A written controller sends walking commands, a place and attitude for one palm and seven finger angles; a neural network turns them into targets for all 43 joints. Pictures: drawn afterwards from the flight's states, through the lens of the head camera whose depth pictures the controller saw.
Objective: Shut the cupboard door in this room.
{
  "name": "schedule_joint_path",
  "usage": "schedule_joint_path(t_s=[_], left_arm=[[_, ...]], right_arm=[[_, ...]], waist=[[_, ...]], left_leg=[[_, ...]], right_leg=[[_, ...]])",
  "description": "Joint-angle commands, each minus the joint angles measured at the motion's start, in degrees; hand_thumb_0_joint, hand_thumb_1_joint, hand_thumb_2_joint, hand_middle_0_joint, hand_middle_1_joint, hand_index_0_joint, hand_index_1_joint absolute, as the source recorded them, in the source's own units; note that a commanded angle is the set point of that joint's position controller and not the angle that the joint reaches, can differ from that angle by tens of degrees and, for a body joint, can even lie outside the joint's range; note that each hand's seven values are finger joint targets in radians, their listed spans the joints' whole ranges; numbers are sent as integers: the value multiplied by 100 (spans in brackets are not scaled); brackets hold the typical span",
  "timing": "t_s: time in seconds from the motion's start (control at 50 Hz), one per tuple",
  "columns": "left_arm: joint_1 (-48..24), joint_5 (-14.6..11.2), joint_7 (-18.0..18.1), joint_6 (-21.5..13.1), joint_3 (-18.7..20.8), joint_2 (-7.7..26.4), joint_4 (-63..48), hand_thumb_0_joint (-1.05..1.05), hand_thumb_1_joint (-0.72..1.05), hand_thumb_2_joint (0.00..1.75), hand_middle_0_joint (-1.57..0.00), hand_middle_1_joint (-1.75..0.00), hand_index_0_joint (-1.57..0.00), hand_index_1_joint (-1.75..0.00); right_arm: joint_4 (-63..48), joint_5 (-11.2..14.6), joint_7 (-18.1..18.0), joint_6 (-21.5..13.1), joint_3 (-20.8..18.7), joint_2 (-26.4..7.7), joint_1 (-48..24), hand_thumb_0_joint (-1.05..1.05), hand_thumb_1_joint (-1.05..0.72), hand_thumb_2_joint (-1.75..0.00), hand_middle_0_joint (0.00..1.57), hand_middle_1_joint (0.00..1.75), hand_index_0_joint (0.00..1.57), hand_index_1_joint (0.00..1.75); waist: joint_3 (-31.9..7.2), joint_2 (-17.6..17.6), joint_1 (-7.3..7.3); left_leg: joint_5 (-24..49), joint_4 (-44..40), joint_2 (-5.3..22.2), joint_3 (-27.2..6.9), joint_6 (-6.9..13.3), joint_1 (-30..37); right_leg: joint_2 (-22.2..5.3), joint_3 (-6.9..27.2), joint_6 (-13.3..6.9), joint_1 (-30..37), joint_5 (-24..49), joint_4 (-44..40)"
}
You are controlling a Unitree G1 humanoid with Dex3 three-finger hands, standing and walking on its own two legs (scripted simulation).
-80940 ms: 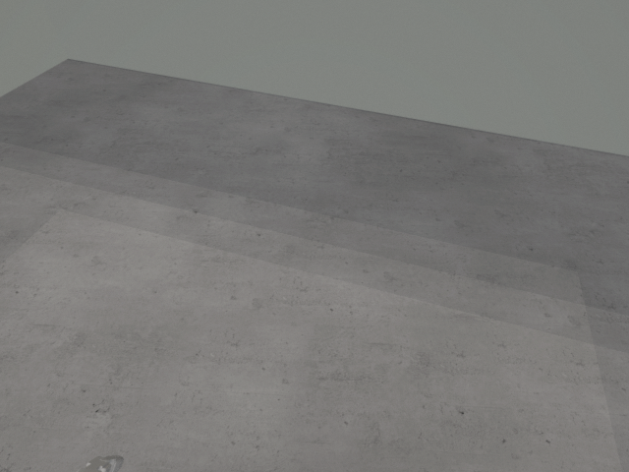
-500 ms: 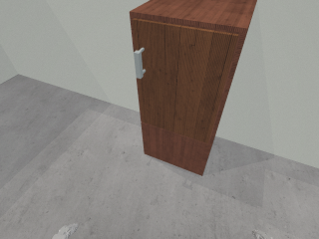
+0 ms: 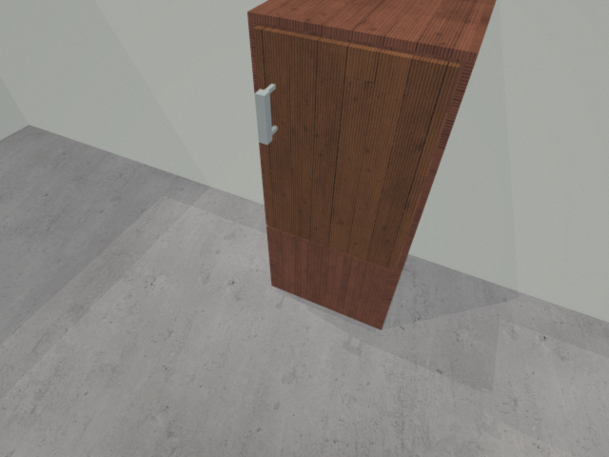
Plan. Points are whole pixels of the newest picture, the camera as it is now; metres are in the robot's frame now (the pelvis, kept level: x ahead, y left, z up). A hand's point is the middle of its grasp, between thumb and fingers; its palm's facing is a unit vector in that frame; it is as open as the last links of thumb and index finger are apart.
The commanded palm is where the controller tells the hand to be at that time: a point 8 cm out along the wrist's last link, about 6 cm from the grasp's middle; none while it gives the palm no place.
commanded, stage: let the arm hang, fingers relaxed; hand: left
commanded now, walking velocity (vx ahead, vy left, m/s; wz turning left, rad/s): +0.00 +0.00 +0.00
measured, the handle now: (268, 113) +0.81 +0.13 +0.04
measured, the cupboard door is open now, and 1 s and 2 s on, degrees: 0 0 0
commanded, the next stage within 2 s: look to check the result in 0.38 s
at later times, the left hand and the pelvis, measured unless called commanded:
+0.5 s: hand out of the picture -0.03 +0.14 -0.18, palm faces +0.04 -0.99 -0.13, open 7.4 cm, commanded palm none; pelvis +0.01 +0.00 +0.00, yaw +0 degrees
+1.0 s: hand out of the picture -0.03 +0.14 -0.18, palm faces +0.03 -0.99 -0.16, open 7.4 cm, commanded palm none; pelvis +0.02 -0.01 +0.00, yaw -1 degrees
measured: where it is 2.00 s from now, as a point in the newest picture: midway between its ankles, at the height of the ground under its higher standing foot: outside the picture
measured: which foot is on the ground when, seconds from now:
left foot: down 0.00-1.00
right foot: down 0.00-1.00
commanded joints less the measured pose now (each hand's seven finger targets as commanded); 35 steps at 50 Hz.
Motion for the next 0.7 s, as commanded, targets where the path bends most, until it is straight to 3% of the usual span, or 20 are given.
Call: schedule_joint_path(t_s=[0.0,0.12,0.22,0.32,0.44,0.52,0.68], left_arm=[[511,-17,38,-44,63,324,-116,0,90,90,-20,-30,-20,-30],[422,-15,47,-57,69,346,-205,0,90,90,-20,-30,-20,-30],[318,-18,35,-56,101,368,-254,0,90,90,-20,-30,-20,-30],[235,-25,28,-67,113,388,-265,0,90,90,-20,-30,-20,-30],[221,-26,28,-76,120,412,-258,0,90,90,-20,-30,-20,-30],[208,-25,23,-54,118,400,-244,0,90,90,-20,-30,-20,-30],[228,-32,31,-79,86,402,-210,0,90,90,-20,-30,-20,-30]], right_arm=[[-90,-29,-54,-45,-138,-636,388,0,-90,-90,20,30,20,30],[-66,-39,-29,-44,-126,-553,394,0,-90,-90,20,30,20,30],[-101,-45,-44,-84,-119,-581,382,0,-90,-90,20,30,20,30],[-130,-39,-60,-116,-116,-635,351,0,-90,-90,20,30,20,30],[-155,-22,-70,-128,-126,-723,316,0,-90,-90,20,30,20,30],[-148,-28,-74,-118,-125,-730,282,0,-90,-90,20,30,20,30],[-126,-15,-64,-112,-119,-746,212,0,-90,-90,20,30,20,30]], waist=[[691,-274,-20],[878,-226,-15],[812,47,-5],[663,83,3],[560,11,7],[610,112,1],[575,-168,-20]], left_leg=[[-854,-512,615,-696,42,262],[-711,-397,564,-605,21,265],[-717,-513,596,-678,28,197],[-514,-497,603,-689,20,282],[-303,-466,642,-690,27,480],[-589,-608,665,-762,34,408],[-229,-462,655,-646,32,632]], right_leg=[[-553,457,-224,-1125,-436,-683],[-605,525,-239,-1344,-561,-744],[-565,511,-235,-1133,-315,-662],[-561,501,-229,-938,-83,-657],[-552,466,-221,-871,49,-686],[-536,461,-206,-834,1,-666],[-583,470,-191,-895,100,-755]])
